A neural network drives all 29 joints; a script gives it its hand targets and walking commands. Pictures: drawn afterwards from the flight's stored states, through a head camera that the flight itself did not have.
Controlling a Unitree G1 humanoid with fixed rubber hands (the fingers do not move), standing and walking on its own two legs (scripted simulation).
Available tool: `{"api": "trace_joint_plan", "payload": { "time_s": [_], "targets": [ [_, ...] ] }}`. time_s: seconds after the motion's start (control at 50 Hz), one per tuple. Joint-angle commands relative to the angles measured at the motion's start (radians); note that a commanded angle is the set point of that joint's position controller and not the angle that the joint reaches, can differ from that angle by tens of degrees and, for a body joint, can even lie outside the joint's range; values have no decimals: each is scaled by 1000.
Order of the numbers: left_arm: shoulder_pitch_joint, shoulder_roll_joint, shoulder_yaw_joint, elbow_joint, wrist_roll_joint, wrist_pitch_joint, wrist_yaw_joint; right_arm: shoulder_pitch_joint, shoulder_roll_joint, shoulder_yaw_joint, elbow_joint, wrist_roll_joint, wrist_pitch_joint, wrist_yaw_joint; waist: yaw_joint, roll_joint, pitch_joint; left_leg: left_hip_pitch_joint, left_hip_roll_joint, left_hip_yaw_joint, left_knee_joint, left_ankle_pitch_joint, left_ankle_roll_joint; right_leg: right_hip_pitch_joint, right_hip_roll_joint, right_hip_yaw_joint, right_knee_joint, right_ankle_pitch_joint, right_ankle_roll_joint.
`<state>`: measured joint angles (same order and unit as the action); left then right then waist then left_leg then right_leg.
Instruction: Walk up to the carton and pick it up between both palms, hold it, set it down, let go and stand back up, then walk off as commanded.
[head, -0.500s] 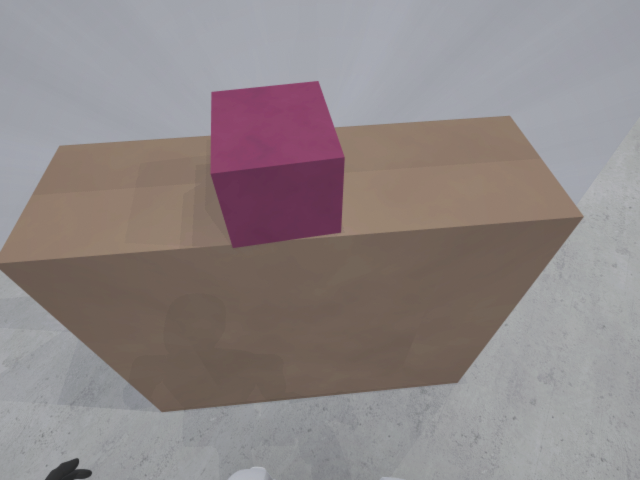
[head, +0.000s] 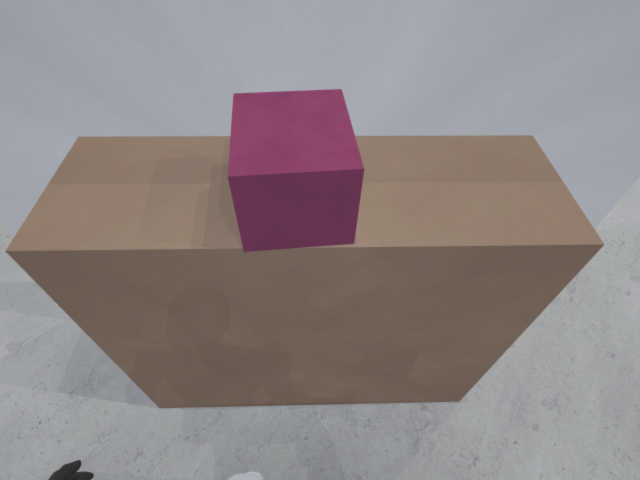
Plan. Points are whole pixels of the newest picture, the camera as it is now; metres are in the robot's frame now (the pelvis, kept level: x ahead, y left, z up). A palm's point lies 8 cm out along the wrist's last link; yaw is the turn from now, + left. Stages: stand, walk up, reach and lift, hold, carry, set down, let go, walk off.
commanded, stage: walk up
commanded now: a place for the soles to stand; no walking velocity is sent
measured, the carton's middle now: (293, 168) +0.54 +0.03 +0.09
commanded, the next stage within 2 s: none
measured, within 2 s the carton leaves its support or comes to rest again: neither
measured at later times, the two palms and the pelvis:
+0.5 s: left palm out of the picture +0.08 +0.33 -0.09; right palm out of the picture +0.07 -0.30 -0.10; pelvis +0.00 +0.01 +0.00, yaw +2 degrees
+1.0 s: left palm out of the picture +0.09 +0.33 -0.09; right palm out of the picture +0.07 -0.30 -0.10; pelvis +0.00 +0.01 +0.00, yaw +2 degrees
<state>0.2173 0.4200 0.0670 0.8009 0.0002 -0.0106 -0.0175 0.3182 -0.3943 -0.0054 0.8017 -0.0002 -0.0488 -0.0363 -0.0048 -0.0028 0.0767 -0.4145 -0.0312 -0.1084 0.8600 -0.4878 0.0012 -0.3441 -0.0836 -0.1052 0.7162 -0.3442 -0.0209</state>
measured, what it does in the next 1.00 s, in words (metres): steps on the spot: left foot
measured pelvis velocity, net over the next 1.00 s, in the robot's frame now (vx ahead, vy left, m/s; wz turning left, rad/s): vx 0.00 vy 0.01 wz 0.04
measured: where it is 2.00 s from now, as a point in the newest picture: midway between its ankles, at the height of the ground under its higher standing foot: outside the picture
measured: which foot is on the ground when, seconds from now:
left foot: up 0.00-0.18, down 0.20-1.00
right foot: down 0.00-1.00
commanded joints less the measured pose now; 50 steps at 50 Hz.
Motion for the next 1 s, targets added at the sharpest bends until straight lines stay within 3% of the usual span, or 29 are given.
{"api": "trace_joint_plan", "payload": {
  "time_s": [0.0,0.08,0.12,0.14,0.16,0.18,0.2,0.22,0.3,0.34,0.36,0.38,0.4,0.42,0.48,0.52,0.56,0.6,0.64,0.68,0.72,0.76,0.78,0.8,0.84,0.88,0.92,0.96,0.98],
  "targets": [
    [-42,234,71,-65,23,-34,10,42,-213,-72,4,-7,-10,9,29,-148,-66,-83,48,104,8,41,12,162,-231,183,-282,212,-168],
    [-98,239,72,-86,10,-15,1,75,-208,-72,29,-13,-16,9,5,-136,-93,74,32,163,-182,216,8,76,-190,124,-207,51,-136],
    [-104,217,62,-85,6,-1,-3,85,-213,-75,40,-23,-24,3,-8,-104,-93,123,4,131,-276,221,21,40,-155,109,-127,-28,-107],
    [-92,194,55,-82,5,5,-4,76,-231,-79,36,-33,-29,0,-7,-43,-78,120,26,34,-339,189,38,9,-127,94,-50,-64,-85],
    [-81,156,47,-87,-1,11,-4,52,-286,-88,21,-47,-36,-5,7,135,-60,108,173,-261,-427,188,93,-75,-50,51,97,-139,-39],
    [-85,142,38,-85,-10,20,-3,-2,-328,-89,-2,-45,-40,-6,16,172,-3,62,279,-514,-532,50,184,-155,45,77,146,-248,-6],
    [-97,184,45,-71,-4,22,2,-24,-355,-93,-3,-38,-38,-5,5,152,35,7,307,-531,-551,1,241,-131,35,132,184,-295,-9],
    [-82,179,46,-60,2,15,3,-56,-333,-88,-5,-38,-37,-6,13,141,42,16,297,-500,-525,65,244,-126,28,140,159,-280,-12],
    [-19,149,48,-30,-1,-10,2,-103,-269,-69,-11,-28,-28,-1,42,166,-75,68,173,-234,-353,443,145,72,41,65,-98,-26,-17],
    [-14,189,57,-26,12,-27,14,-96,-221,-50,-17,-10,-26,1,49,99,-158,27,113,-146,-226,539,90,220,-41,146,-173,134,-47],
    [-8,222,65,-21,18,-34,19,-82,-200,-44,-16,-5,-26,1,46,30,-193,-21,62,-75,-142,498,58,279,-131,225,-205,174,-80],
    [-13,255,69,-16,22,-36,19,-75,-193,-45,-10,-4,-19,2,39,-11,-171,-47,16,1,-94,372,32,260,-214,291,-256,113,-127],
    [-43,258,65,-17,17,-35,14,-57,-211,-52,6,-4,-12,1,24,-27,-140,-6,15,50,-93,196,30,189,-262,286,-279,73,-168],
    [-75,253,60,-20,16,-32,10,-41,-215,-56,15,-7,-11,3,10,-56,-112,20,24,63,-113,137,35,147,-256,252,-268,80,-171],
    [-113,217,50,-21,11,-18,5,-10,-231,-62,30,-18,-25,9,0,-50,-93,78,56,-19,-227,359,62,71,-136,117,-160,52,-94],
    [-116,192,47,-24,6,-11,3,-27,-269,-66,26,-21,-34,5,12,18,-94,48,126,-195,-307,372,113,57,-42,72,-52,-8,-42],
    [-105,170,41,-14,4,-5,2,-57,-291,-66,24,-21,-33,2,25,75,-80,9,182,-326,-390,239,159,56,12,89,-20,-122,-30],
    [-92,178,44,-3,11,-12,2,-95,-276,-60,17,-23,-29,3,38,62,-60,-64,160,-289,-387,171,135,112,-7,120,-95,-130,-44],
    [-75,207,52,5,16,-23,2,-109,-238,-52,10,-23,-25,7,46,-5,-54,-133,84,-144,-304,191,79,183,-83,175,-207,-136,-76],
    [-63,242,60,7,17,-26,3,-74,-219,-51,24,-19,-22,10,36,-76,-75,-71,21,2,-179,239,41,167,-193,254,-287,-142,-135],
    [-104,240,57,-6,13,-20,4,-27,-227,-57,39,-19,-23,10,10,-69,-98,27,31,29,-186,274,41,122,-196,200,-231,-30,-139],
    [-129,209,49,-20,9,-13,5,-13,-245,-61,38,-24,-31,9,6,-16,-109,65,66,-63,-260,388,67,88,-111,99,-113,43,-81],
    [-132,195,47,-24,6,-9,4,-23,-265,-63,32,-26,-35,7,10,31,-111,61,110,-169,-303,403,99,72,-55,68,-42,35,-48],
    [-131,183,46,-23,4,-5,3,-32,-286,-66,30,-25,-38,4,14,79,-109,59,154,-276,-349,372,136,52,-11,70,10,-9,-29],
    [-112,169,42,-12,5,-3,3,-65,-293,-64,23,-22,-35,1,26,107,-84,38,186,-349,-391,292,167,40,25,100,-16,-118,-28],
    [-93,181,46,0,12,-14,2,-98,-269,-57,15,-23,-31,2,41,73,-71,-53,155,-276,-367,265,130,128,-9,125,-99,-79,-46],
    [-69,213,54,9,17,-25,3,-106,-227,-47,11,-21,-28,5,49,-12,-74,-124,69,-111,-259,294,68,211,-105,187,-203,-35,-86],
    [-64,245,61,7,15,-25,4,-65,-216,-49,27,-16,-23,6,34,-73,-99,-35,16,30,-134,283,34,173,-219,253,-269,-7,-158],
    [-89,243,59,-2,13,-22,5,-40,-222,-53,35,-16,-22,6,18,-70,-104,10,25,46,-144,269,34,147,-220,222,-241,40,-162]
  ]
}}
